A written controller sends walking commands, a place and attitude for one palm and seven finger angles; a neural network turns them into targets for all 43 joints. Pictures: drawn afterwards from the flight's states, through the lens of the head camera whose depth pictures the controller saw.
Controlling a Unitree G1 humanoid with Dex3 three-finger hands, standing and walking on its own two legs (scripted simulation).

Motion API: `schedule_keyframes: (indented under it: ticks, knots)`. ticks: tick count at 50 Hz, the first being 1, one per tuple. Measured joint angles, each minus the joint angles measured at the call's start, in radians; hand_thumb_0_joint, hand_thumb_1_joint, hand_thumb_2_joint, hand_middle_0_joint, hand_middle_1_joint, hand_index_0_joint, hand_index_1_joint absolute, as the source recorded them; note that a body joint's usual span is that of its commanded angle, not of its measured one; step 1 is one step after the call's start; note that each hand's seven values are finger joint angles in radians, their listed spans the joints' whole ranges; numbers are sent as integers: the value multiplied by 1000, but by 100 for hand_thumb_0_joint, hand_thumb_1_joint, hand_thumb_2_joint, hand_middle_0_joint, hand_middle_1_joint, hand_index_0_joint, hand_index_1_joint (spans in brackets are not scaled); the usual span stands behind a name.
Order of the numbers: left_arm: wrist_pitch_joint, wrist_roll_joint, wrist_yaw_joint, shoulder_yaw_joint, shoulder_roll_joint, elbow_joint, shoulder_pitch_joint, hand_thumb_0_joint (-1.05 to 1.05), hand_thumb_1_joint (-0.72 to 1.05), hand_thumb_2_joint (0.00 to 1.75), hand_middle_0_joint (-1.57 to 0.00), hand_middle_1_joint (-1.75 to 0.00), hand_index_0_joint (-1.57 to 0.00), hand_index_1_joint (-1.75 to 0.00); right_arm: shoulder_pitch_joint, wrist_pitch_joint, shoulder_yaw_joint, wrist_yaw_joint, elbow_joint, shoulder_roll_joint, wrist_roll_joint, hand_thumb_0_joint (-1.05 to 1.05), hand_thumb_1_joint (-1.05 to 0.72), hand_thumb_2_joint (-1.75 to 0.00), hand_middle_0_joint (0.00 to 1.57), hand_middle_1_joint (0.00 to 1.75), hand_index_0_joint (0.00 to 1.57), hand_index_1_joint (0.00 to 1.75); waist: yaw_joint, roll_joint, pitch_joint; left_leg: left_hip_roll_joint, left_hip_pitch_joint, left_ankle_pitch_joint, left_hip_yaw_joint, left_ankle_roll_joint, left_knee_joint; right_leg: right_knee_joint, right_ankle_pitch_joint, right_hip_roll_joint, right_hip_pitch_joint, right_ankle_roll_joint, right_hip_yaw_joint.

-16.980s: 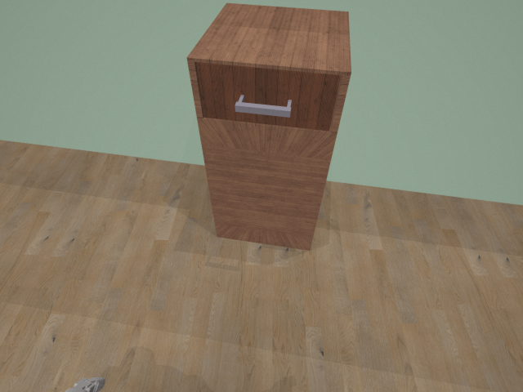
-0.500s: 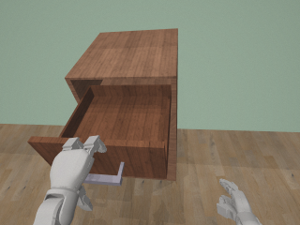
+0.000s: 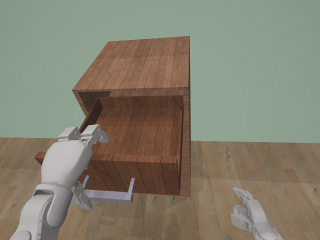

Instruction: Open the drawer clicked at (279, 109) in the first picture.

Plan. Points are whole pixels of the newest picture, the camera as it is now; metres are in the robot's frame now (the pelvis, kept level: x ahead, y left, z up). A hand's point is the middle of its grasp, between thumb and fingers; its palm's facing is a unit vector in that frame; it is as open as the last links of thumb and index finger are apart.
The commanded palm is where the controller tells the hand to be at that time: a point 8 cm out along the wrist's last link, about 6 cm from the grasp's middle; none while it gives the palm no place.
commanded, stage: lift the hand off the handle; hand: left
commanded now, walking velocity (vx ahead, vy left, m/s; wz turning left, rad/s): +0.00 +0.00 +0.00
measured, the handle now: (106, 188) +0.25 +0.20 -0.01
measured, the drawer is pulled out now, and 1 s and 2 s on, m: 0.30 0.30 0.30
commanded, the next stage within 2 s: draw the hand back to the body in 0.02 s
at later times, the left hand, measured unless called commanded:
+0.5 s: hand (68, 181) +0.19 +0.22 +0.13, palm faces +0.12 -0.15 -0.98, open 13.8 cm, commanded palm +0.16 +0.22 +0.19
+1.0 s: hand (69, 163) +0.21 +0.21 +0.17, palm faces +0.33 -0.89 -0.33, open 13.0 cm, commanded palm +0.16 +0.26 +0.19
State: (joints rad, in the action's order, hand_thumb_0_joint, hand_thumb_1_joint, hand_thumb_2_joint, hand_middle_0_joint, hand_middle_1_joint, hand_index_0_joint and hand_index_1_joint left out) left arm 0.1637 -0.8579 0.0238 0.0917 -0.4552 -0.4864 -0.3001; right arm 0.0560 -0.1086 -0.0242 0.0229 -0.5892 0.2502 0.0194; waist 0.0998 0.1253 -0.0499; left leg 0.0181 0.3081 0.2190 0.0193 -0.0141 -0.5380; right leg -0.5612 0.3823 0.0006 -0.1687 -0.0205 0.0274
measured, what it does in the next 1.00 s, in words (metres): stands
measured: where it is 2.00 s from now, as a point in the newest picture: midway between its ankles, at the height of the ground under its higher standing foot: outside the picture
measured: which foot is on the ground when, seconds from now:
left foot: down 0.00-1.00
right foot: down 0.00-1.00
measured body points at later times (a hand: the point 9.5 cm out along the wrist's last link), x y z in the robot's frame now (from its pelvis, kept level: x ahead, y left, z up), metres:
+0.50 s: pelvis -0.01 +0.01 +0.00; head -0.02 -0.05 +0.45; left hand +0.18 +0.23 +0.18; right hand +0.23 -0.18 -0.08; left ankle +0.04 +0.13 -0.73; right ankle -0.05 -0.10 -0.73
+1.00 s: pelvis +0.01 +0.01 +0.00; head +0.01 -0.01 +0.45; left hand +0.19 +0.26 +0.19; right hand +0.21 -0.20 -0.07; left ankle +0.04 +0.13 -0.73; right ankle -0.05 -0.10 -0.73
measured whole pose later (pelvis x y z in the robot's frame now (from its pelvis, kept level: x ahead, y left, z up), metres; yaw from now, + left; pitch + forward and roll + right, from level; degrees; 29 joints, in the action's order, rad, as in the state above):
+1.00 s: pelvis +0.01 +0.01 +0.00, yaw +0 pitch -3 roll +0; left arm -0.10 0.04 0.12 -0.19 -0.29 -0.54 -0.49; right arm 0.19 0.12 -0.05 -0.08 -0.59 0.19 0.00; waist 0.04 0.04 0.02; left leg 0.02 0.23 0.24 0.02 -0.01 -0.52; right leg -0.48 0.37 0.00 -0.06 -0.01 0.03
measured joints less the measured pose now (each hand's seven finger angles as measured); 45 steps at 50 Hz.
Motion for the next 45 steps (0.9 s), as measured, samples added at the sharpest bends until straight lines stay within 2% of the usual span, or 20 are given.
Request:
schedule_keyframes:
  ticks: [3, 7, 11, 16, 24, 37, 39, 40, 41, 42, 43, 45]
  knots:
    - [9, 15, -6, -20, 5, -22, -33, 0, -49, 30, -32, -120, -32, -120, 1, -5, -1, 10, 6, 2, 4, 1, -90, -89, 20, 30, 20, 30, -1, 0, -2, 0, 0, -1, 2, 1, 2, 4, -3, 0, 0, 2, -2]
    - [15, 9, -10, -8, 17, -35, -63, 0, -49, 30, -31, -120, -32, -120, 7, -7, 1, 14, 17, 8, 4, 1, -90, -89, 20, 30, 20, 30, 5, -1, 0, -1, 6, -1, -2, 3, -3, 2, -3, 1, -3, 3, 2]
    - [-13, -12, 1, 10, 15, -33, -68, 0, -49, 30, -32, -120, -32, -120, 9, -1, 1, 6, 16, 7, -3, 2, -90, -89, 20, 30, 20, 30, 13, -4, 3, -1, 13, 0, -6, 4, -12, -2, -3, 1, -6, 3, 6]
    - [-32, -6, 17, -22, -12, -17, -65, 0, -49, 30, -32, -120, -32, -120, 6, 3, -2, -1, 11, -5, -2, 2, -90, -89, 20, 30, 20, 30, 14, -4, 5, 1, 15, 0, -9, 3, -17, -1, -6, -3, -4, 3, 8]
    - [-31, 27, 0, -76, -26, -27, -103, 0, -49, 30, -32, -120, -32, -120, 15, 8, -12, -5, 23, -6, 4, 2, -90, -89, 20, 30, 20, 30, 5, -3, 2, 0, 16, -4, -7, 6, -12, 6, -12, -1, -5, 7, 7]
    - [-91, 53, 20, -144, -65, -44, -173, 0, -49, 30, -32, -120, -32, -120, 40, 19, 2, -27, 35, 9, 4, 2, -90, -89, 20, 30, 20, 30, 7, -8, 11, 1, 39, 6, -13, 11, -36, 4, -11, -2, -16, 12, 13]
    - [-130, 390, 29, -189, -3, -41, -176, 0, -49, 30, -31, -119, -32, -120, 42, 61, 1, -44, 39, 0, 7, 2, -90, -89, 20, 30, 20, 30, -8, -9, 45, -2, 14, 9, -12, 13, -34, 7, -10, 0, 10, 13, 12]
    - [-155, 529, 38, -207, 39, -37, -179, -1, -48, 31, -31, -119, -32, -120, 48, 90, -3, -57, 42, -9, 4, 2, -90, -89, 20, 30, 20, 30, -16, -16, 58, -3, 0, 10, -10, 14, -29, 8, -8, 2, 21, 13, 10]
    - [-175, 635, 47, -219, 78, -38, -184, -1, -47, 31, -31, -118, -32, -119, 58, 117, -8, -70, 45, -19, 2, 2, -90, -89, 20, 30, 20, 30, -24, -25, 67, -5, -13, 10, -7, 14, -23, 12, -7, 3, 33, 14, 8]
    - [-193, 714, 57, -228, 107, -42, -189, -1, -46, 31, -31, -118, -32, -118, 69, 143, -14, -82, 44, -29, -1, 2, -90, -89, 20, 30, 20, 30, -30, -37, 72, -6, -25, 10, -6, 12, -15, 17, -6, 5, 43, 14, 6]
    - [-208, 770, 66, -236, 130, -48, -193, -1, -44, 32, -31, -117, -32, -117, 82, 164, -19, -92, 41, -38, -5, 2, -90, -89, 20, 30, 20, 30, -35, -48, 73, -6, -35, 10, -5, 11, -9, 24, -6, 5, 53, 13, 5]
    - [-236, 839, 82, -246, 159, -57, -196, -1, -41, 34, -31, -114, -31, -115, 107, 198, -27, -103, 32, -52, -10, 2, -90, -89, 20, 30, 20, 30, -42, -68, 71, -4, -51, 12, -4, 9, 1, 40, -7, 3, 71, 12, 5]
